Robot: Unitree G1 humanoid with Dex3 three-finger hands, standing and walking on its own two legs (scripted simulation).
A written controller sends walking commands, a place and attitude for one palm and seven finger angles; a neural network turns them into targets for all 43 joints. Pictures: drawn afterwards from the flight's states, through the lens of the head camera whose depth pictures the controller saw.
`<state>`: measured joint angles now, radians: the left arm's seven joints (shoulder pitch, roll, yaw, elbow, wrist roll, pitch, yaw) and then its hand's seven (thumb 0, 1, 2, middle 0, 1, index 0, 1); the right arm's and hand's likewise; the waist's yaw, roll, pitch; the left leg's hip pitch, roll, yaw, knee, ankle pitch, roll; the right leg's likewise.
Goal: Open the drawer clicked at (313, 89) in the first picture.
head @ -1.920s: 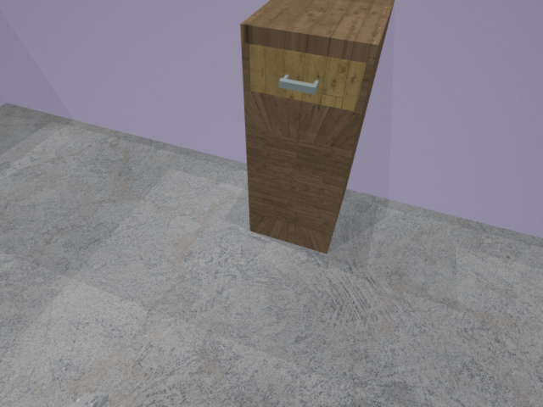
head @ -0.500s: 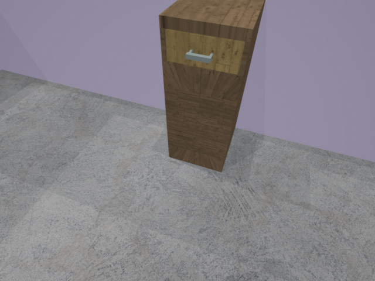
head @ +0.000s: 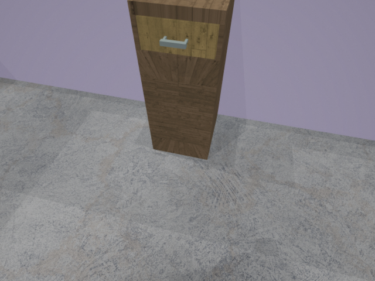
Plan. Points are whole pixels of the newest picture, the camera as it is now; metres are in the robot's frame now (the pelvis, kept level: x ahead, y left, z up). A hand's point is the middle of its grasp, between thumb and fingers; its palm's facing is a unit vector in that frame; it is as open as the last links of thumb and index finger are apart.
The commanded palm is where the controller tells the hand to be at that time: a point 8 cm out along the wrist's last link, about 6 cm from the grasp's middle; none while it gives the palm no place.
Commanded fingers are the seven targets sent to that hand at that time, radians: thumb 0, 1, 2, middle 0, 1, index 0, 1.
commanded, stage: turn to face it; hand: left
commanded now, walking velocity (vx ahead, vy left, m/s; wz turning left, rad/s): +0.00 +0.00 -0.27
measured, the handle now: (174, 41) +0.95 +0.11 +0.03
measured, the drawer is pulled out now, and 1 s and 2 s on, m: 0.00 0.00 0.00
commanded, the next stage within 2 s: take the last steps up to it in 0.28 s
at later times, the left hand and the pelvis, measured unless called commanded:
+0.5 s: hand out of the picture +0.06 +0.23 -0.17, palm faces -0.11 -0.97 -0.21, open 7.4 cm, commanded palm none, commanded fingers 0.00 0.90 0.90 -0.20 -0.30 -0.20 -0.30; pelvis -0.02 +0.04 +0.01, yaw -10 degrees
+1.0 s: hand out of the picture +0.02 +0.19 -0.17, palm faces -0.07 -0.99 -0.13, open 7.4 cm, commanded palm none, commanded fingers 0.00 0.90 0.90 -0.20 -0.30 -0.20 -0.30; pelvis +0.09 +0.03 +0.00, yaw -9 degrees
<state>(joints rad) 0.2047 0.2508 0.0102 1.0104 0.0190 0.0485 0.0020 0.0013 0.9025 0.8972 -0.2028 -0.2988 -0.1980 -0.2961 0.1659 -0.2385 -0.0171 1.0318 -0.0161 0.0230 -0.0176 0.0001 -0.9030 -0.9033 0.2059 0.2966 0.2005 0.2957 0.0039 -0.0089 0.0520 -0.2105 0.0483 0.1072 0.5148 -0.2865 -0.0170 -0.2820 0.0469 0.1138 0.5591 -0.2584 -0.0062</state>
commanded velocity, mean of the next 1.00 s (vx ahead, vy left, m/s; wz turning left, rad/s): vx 0.19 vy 0.03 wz -0.07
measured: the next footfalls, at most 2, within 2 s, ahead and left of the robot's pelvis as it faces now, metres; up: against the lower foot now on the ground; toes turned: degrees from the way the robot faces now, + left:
right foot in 0.66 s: -0.02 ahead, -0.10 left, +0.00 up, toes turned -16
left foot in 1.08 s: +0.30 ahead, +0.13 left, +0.00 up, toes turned -1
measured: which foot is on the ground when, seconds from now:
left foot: down 0.00-0.68, up 0.70-1.00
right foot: down 0.00-0.30, up 0.32-0.64, down 0.66-1.00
